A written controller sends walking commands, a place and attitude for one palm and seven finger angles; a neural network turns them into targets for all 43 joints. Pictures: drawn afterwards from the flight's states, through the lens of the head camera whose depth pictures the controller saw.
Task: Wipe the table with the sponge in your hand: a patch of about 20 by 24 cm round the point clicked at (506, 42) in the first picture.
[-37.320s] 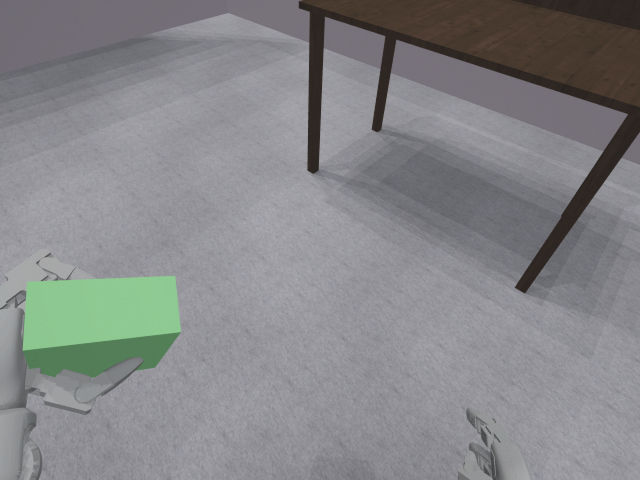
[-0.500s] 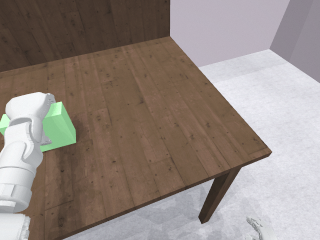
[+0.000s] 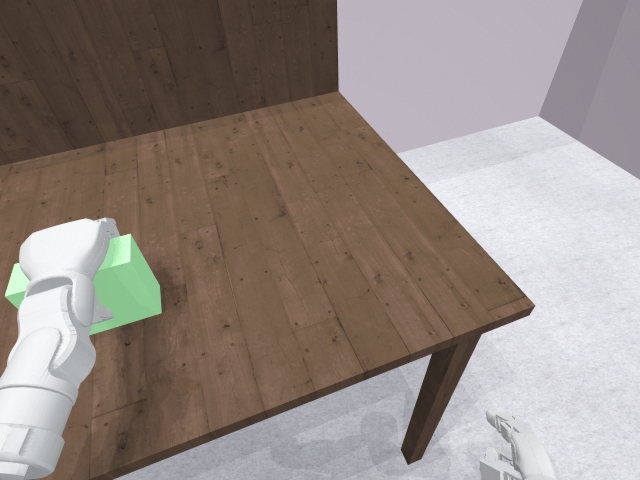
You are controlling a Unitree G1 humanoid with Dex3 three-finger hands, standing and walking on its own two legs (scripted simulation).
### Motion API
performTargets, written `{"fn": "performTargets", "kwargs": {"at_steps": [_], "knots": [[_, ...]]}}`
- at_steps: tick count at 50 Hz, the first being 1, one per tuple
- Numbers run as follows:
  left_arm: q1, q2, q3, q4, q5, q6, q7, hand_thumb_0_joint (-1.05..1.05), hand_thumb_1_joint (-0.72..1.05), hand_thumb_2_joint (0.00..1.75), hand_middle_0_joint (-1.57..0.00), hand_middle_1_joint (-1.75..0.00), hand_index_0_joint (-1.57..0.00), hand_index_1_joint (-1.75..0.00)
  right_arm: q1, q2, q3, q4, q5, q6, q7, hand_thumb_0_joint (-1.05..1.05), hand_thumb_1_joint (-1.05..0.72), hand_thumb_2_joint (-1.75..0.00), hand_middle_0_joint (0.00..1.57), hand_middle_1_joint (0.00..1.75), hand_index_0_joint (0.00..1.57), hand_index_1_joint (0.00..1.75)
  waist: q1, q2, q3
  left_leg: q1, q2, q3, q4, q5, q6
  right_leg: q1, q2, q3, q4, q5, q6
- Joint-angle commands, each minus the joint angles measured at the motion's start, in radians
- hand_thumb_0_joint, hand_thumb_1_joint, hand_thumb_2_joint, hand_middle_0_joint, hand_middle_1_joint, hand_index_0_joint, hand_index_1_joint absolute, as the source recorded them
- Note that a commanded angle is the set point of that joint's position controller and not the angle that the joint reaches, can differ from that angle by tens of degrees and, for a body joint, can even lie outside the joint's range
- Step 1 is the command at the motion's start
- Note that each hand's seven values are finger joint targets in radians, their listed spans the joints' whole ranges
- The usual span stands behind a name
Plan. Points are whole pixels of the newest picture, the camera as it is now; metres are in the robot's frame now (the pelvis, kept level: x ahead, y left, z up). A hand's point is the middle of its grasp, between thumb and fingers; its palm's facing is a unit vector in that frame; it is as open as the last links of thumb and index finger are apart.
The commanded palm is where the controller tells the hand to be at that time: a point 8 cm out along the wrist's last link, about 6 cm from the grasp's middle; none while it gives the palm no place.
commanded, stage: wipe back along the first lane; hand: left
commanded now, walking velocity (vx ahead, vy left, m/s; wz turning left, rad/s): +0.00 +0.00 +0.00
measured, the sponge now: (99, 298) +0.31 +0.34 +0.07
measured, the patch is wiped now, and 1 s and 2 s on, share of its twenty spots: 0.95 0.95 0.95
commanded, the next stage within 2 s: lift the sponge slowly off the table in 0.94 s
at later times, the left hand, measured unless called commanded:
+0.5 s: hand (85, 311) +0.26 +0.31 +0.11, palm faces +0.06 -0.03 -1.00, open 9.8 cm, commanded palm +0.22 +0.29 +0.13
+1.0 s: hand (75, 347) +0.22 +0.30 +0.11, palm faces +0.10 -0.07 -0.99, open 9.8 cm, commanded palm +0.17 +0.28 +0.14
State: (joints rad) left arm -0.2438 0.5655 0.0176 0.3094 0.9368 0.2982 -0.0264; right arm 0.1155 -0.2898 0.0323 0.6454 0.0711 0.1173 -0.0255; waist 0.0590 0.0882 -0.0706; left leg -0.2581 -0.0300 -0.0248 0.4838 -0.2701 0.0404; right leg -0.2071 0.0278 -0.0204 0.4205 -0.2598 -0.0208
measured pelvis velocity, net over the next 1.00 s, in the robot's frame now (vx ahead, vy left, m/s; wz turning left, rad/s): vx -0.01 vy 0.01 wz -0.03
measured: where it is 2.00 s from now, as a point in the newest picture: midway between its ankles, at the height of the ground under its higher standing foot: outside the picture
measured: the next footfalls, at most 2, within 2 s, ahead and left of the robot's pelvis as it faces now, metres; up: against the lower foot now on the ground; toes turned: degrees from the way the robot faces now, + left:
none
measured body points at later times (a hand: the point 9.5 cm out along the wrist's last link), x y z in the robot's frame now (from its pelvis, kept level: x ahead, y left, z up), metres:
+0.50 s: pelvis +0.00 +0.01 +0.00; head -0.01 -0.03 +0.45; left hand +0.26 +0.31 +0.16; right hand +0.22 -0.22 -0.10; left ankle -0.01 +0.09 -0.74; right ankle -0.03 -0.11 -0.74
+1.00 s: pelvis -0.01 +0.01 +0.00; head -0.03 -0.03 +0.45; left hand +0.21 +0.29 +0.16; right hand +0.23 -0.20 -0.08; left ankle -0.01 +0.09 -0.74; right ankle -0.03 -0.11 -0.74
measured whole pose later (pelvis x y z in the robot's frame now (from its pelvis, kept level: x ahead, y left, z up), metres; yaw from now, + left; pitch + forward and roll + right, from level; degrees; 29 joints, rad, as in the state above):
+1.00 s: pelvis -0.01 +0.01 +0.00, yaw -2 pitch -1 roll -1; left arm 0.23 0.51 0.00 -0.28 0.90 0.45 0.01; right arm 0.06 -0.27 0.05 0.62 0.06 0.09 0.00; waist 0.10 0.11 -0.07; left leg -0.21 -0.03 0.01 0.51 -0.29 0.05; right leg -0.18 0.03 0.01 0.47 -0.28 -0.01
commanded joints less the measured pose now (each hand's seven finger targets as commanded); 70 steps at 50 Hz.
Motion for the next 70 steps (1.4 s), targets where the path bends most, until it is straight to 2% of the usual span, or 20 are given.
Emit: {"fn": "performTargets", "kwargs": {"at_steps": [1, 10, 11, 15, 19, 20, 25, 29, 32, 34, 43, 44, 48, 51, 54, 59, 62, 64, 66, 70], "knots": [[-0.046, 0.182, 0.057, -0.108, -0.018, 0.011, -0.029, 0.00, 0.10, 1.30, -1.20, -1.60, -1.20, -1.60, -0.131, -0.123, -0.045, -0.157, 0.003, -0.040, -0.005, 0.00, -0.90, -0.90, 0.20, 0.30, 0.20, 0.30, 0.016, -0.075, -0.143, 0.058, 0.003, -0.018, -0.031, 0.331, 0.017, 0.079, 0.003, 0.009, -0.017, 0.339, -0.051], [0.078, 0.088, 0.010, -0.266, -0.045, 0.055, -0.015, 0.00, 0.10, 1.30, -1.20, -1.60, -1.20, -1.60, -0.166, -0.110, -0.044, -0.185, 0.001, -0.053, 0.005, 0.00, -0.90, -0.90, 0.20, 0.30, 0.20, 0.30, 0.030, -0.078, -0.158, 0.080, 0.010, -0.027, -0.027, 0.354, 0.015, 0.080, 0.007, 0.002, -0.005, 0.339, -0.051], [0.117, 0.124, 0.051, -0.273, -0.053, 0.059, -0.010, 0.00, 0.10, 1.30, -1.20, -1.60, -1.20, -1.60, -0.167, -0.110, -0.045, -0.180, 0.002, -0.054, 0.007, 0.00, -0.90, -0.90, 0.20, 0.30, 0.20, 0.30, 0.036, -0.095, -0.147, 0.074, 0.012, -0.029, -0.025, 0.354, 0.013, 0.085, 0.005, 0.007, -0.004, 0.348, -0.049], [0.138, 0.089, 0.026, -0.329, -0.061, 0.082, -0.004, 0.00, 0.10, 1.30, -1.20, -1.60, -1.20, -1.60, -0.186, -0.108, -0.041, -0.186, 0.000, -0.056, 0.005, 0.00, -0.90, -0.90, 0.20, 0.30, 0.20, 0.30, 0.037, -0.093, -0.142, 0.071, 0.010, -0.024, -0.027, 0.347, 0.012, 0.083, 0.007, 0.007, 0.000, 0.346, -0.047], [0.237, 0.118, 0.076, -0.386, -0.077, 0.097, 0.005, 0.00, 0.10, 1.30, -1.20, -1.60, -1.20, -1.60, -0.218, -0.105, -0.038, -0.186, -0.001, -0.061, 0.011, 0.00, -0.90, -0.90, 0.20, 0.30, 0.20, 0.30, 0.057, -0.096, -0.142, 0.068, 0.012, -0.029, -0.029, 0.358, 0.007, 0.104, 0.007, 0.020, 0.009, 0.366, -0.048], [0.219, 0.068, 0.022, -0.401, -0.074, 0.104, 0.004, 0.00, 0.10, 1.30, -1.20, -1.60, -1.20, -1.60, -0.208, -0.101, -0.038, -0.192, 0.000, -0.060, 0.009, 0.00, -0.90, -0.90, 0.20, 0.30, 0.20, 0.30, 0.044, -0.091, -0.132, 0.067, 0.012, -0.023, -0.026, 0.354, 0.008, 0.089, 0.006, 0.005, 0.008, 0.355, -0.044], [0.290, 0.055, 0.022, -0.467, -0.081, 0.129, 0.012, 0.00, 0.10, 1.30, -1.20, -1.60, -1.20, -1.60, -0.223, -0.095, -0.035, -0.201, -0.001, -0.068, 0.013, 0.00, -0.90, -0.90, 0.20, 0.30, 0.20, 0.30, 0.056, -0.084, -0.127, 0.071, 0.015, -0.028, -0.029, 0.348, 0.007, 0.092, 0.007, 0.005, 0.010, 0.335, -0.045], [0.325, 0.099, 0.064, -0.497, -0.078, 0.144, 0.009, 0.00, 0.10, 1.30, -1.20, -1.60, -1.20, -1.60, -0.249, -0.096, -0.032, -0.192, -0.001, -0.066, 0.013, 0.00, -0.90, -0.90, 0.20, 0.30, 0.20, 0.30, 0.062, -0.094, -0.110, 0.071, 0.016, -0.032, -0.032, 0.336, 0.004, 0.094, 0.010, 0.032, 0.009, 0.337, -0.048], [0.355, 0.043, 0.014, -0.521, -0.078, 0.154, 0.003, 0.00, 0.10, 1.30, -1.20, -1.60, -1.20, -1.60, -0.242, -0.089, -0.029, -0.199, -0.001, -0.067, 0.015, 0.00, -0.90, -0.90, 0.20, 0.30, 0.20, 0.30, 0.059, -0.078, -0.096, 0.070, 0.019, -0.034, -0.037, 0.330, 0.004, 0.082, 0.008, 0.011, 0.006, 0.305, -0.045], [0.360, 0.088, 0.053, -0.543, -0.074, 0.157, 0.004, 0.00, 0.10, 1.30, -1.20, -1.60, -1.20, -1.60, -0.262, -0.090, -0.026, -0.198, -0.003, -0.069, 0.014, 0.00, -0.90, -0.90, 0.20, 0.30, 0.20, 0.30, 0.066, -0.085, -0.098, 0.072, 0.020, -0.040, -0.039, 0.315, 0.003, 0.084, 0.013, 0.034, 0.006, 0.294, -0.050], [0.471, 0.031, 0.017, -0.626, -0.084, 0.164, 0.001, 0.00, 0.10, 1.30, -1.20, -1.60, -1.20, -1.60, -0.265, -0.079, -0.024, -0.210, -0.003, -0.076, 0.021, 0.00, -0.90, -0.90, 0.20, 0.30, 0.20, 0.30, 0.074, -0.083, -0.107, 0.072, 0.019, -0.034, -0.030, 0.328, 0.004, 0.099, 0.007, 0.025, 0.015, 0.312, -0.044], [0.479, 0.060, 0.048, -0.642, -0.084, 0.167, 0.004, 0.00, 0.10, 1.30, -1.20, -1.60, -1.20, -1.60, -0.286, -0.079, -0.023, -0.211, -0.004, -0.078, 0.021, 0.00, -0.90, -0.90, 0.20, 0.30, 0.20, 0.30, 0.078, -0.090, -0.108, 0.074, 0.021, -0.042, -0.032, 0.317, 0.004, 0.096, 0.015, 0.045, 0.014, 0.301, -0.050], [0.517, 0.030, 0.021, -0.657, -0.083, 0.174, 0.008, 0.00, 0.10, 1.30, -1.20, -1.60, -1.20, -1.60, -0.271, -0.077, -0.025, -0.207, -0.003, -0.076, 0.024, 0.00, -0.90, -0.90, 0.20, 0.30, 0.20, 0.30, 0.073, -0.082, -0.068, 0.060, 0.025, -0.038, -0.035, 0.300, 0.001, 0.074, 0.011, 0.030, 0.010, 0.270, -0.044], [0.522, 0.011, 0.007, -0.682, -0.084, 0.181, 0.010, 0.00, 0.10, 1.30, -1.20, -1.60, -1.20, -1.60, -0.280, -0.072, -0.021, -0.216, -0.003, -0.081, 0.023, 0.00, -0.90, -0.90, 0.20, 0.30, 0.20, 0.30, 0.073, -0.098, -0.064, 0.055, 0.026, -0.042, -0.037, 0.284, 0.004, 0.068, 0.012, 0.028, 0.010, 0.247, -0.045], [0.450, 0.067, 0.042, -0.698, -0.069, 0.187, 0.018, 0.00, 0.10, 1.30, -1.20, -1.60, -1.20, -1.60, -0.299, -0.079, -0.021, -0.208, -0.005, -0.079, 0.014, 0.00, -0.90, -0.90, 0.20, 0.30, 0.20, 0.30, 0.070, -0.094, -0.064, 0.063, 0.025, -0.046, -0.042, 0.251, 0.005, 0.058, 0.021, 0.059, 0.002, 0.214, -0.052], [0.413, 0.096, 0.055, -0.714, -0.058, 0.195, 0.012, 0.00, 0.10, 1.30, -1.20, -1.60, -1.20, -1.60, -0.305, -0.076, -0.017, -0.208, -0.007, -0.085, 0.006, 0.00, -0.90, -0.90, 0.20, 0.30, 0.20, 0.30, 0.075, -0.078, -0.082, 0.078, 0.019, -0.048, -0.041, 0.264, 0.007, 0.072, 0.019, 0.068, 0.000, 0.218, -0.055], [0.400, 0.074, 0.026, -0.706, -0.052, 0.196, 0.003, 0.00, 0.10, 1.30, -1.20, -1.60, -1.20, -1.60, -0.290, -0.074, -0.017, -0.206, -0.011, -0.090, 0.003, 0.00, -0.90, -0.90, 0.20, 0.30, 0.20, 0.30, 0.075, -0.049, -0.064, 0.075, 0.018, -0.042, -0.044, 0.257, 0.009, 0.067, 0.013, 0.043, -0.005, 0.197, -0.052], [0.365, 0.122, 0.067, -0.746, -0.048, 0.185, 0.004, 0.00, 0.10, 1.30, -1.20, -1.60, -1.20, -1.60, -0.311, -0.072, -0.014, -0.210, -0.011, -0.096, 0.001, 0.00, -0.90, -0.90, 0.20, 0.30, 0.20, 0.30, 0.079, -0.043, -0.089, 0.085, 0.017, -0.053, -0.049, 0.250, 0.009, 0.079, 0.020, 0.071, -0.005, 0.184, -0.060], [0.362, 0.103, 0.050, -0.722, -0.046, 0.184, 0.000, 0.00, 0.10, 1.30, -1.20, -1.60, -1.20, -1.60, -0.292, -0.068, -0.013, -0.202, -0.011, -0.101, -0.002, 0.00, -0.90, -0.90, 0.20, 0.30, 0.20, 0.30, 0.073, -0.055, -0.075, 0.083, 0.016, -0.045, -0.042, 0.262, 0.009, 0.070, 0.013, 0.051, -0.006, 0.192, -0.054], [0.305, 0.143, 0.075, -0.742, -0.044, 0.170, 0.001, 0.00, 0.10, 1.30, -1.20, -1.60, -1.20, -1.60, -0.292, -0.068, -0.011, -0.208, -0.018, -0.109, -0.011, 0.00, -0.90, -0.90, 0.20, 0.30, 0.20, 0.30, 0.080, -0.037, -0.092, 0.095, 0.010, -0.046, -0.044, 0.252, 0.012, 0.081, 0.013, 0.058, -0.015, 0.176, -0.059]]}}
